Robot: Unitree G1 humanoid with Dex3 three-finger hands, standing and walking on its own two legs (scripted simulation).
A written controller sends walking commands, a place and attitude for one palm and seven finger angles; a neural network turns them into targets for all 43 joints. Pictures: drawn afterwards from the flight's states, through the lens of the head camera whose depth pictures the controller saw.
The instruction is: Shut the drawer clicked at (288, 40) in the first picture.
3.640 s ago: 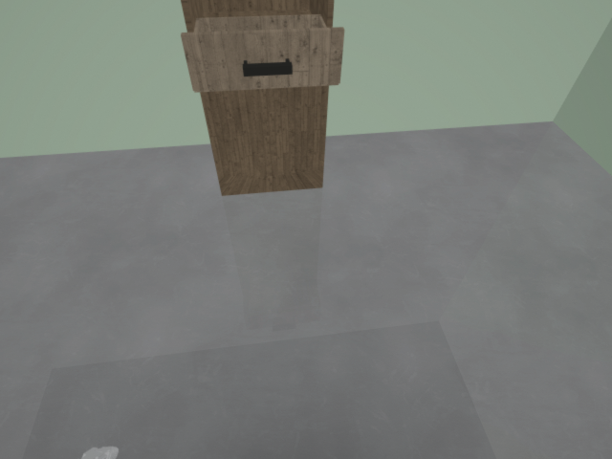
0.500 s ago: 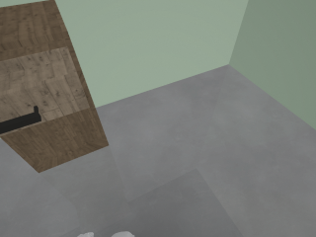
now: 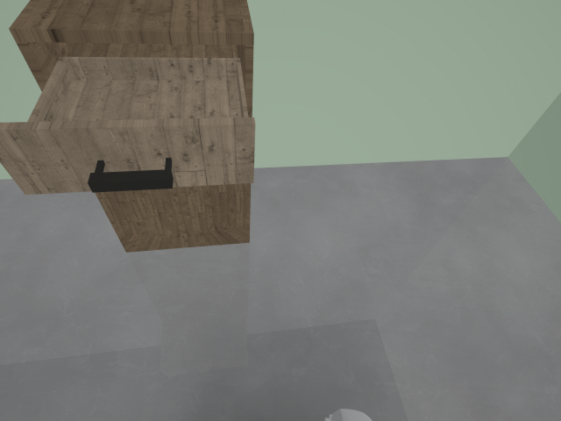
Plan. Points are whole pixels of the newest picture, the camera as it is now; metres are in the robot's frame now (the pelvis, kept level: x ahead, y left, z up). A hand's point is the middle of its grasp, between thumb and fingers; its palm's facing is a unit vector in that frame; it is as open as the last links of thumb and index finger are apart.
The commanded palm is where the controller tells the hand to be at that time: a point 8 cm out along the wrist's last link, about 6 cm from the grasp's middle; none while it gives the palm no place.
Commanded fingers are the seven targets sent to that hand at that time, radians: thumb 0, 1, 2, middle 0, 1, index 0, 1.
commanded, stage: turn to face it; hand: left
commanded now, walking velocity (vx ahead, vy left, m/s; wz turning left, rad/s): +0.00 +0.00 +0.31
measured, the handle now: (133, 172) +0.51 +0.31 +0.00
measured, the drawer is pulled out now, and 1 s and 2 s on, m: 0.29 0.29 0.29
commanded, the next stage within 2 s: take the last steps up to it in 0.26 s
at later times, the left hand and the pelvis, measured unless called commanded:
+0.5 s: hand out of the picture +0.01 +0.12 -0.15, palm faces +0.24 -0.94 -0.24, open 7.4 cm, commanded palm none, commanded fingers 0.00 0.90 0.90 -0.20 -0.30 -0.20 -0.30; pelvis +0.00 -0.06 +0.00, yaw +11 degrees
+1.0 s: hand out of the picture +0.00 +0.21 -0.18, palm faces +0.28 -0.94 -0.17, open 7.4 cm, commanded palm none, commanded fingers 0.00 0.90 0.90 -0.20 -0.30 -0.20 -0.30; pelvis +0.07 +0.04 +0.00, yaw +13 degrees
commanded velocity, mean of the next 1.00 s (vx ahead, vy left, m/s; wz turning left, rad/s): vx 0.20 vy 0.02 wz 0.10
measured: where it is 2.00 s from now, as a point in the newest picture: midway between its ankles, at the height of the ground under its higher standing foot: (250, 420)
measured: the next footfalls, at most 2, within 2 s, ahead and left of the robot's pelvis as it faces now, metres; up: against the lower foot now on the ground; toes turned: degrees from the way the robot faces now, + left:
right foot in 0.28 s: +0.06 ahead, -0.15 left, +0.00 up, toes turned +4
left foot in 0.78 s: +0.02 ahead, +0.12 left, +0.00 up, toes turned +20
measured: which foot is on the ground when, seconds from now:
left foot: down 0.00-0.28, up 0.30-0.76, down 0.78-1.00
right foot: up 0.00-0.26, down 0.28-0.78, up 0.80-1.00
